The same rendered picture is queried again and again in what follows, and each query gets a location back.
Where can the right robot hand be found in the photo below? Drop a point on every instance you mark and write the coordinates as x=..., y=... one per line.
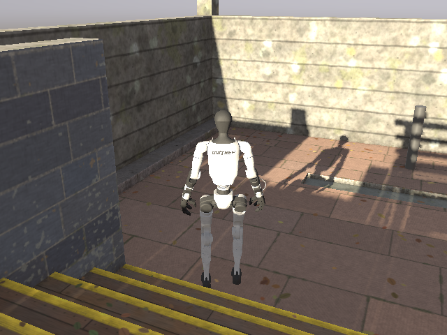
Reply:
x=260, y=201

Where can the robot right upper arm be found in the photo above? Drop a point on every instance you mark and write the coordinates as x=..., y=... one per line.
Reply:
x=245, y=147

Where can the robot right forearm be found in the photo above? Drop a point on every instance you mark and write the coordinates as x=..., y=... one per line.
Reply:
x=256, y=185

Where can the left robot shin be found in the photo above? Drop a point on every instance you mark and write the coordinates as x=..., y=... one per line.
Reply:
x=206, y=257

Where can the robot left upper arm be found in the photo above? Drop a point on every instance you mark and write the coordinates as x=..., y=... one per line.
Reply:
x=201, y=147

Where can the robot left forearm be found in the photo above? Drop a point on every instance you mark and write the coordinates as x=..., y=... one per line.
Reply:
x=188, y=186

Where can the left robot hand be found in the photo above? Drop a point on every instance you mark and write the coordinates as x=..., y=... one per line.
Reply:
x=185, y=205

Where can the left robot thigh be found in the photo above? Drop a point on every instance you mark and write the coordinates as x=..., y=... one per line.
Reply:
x=206, y=210

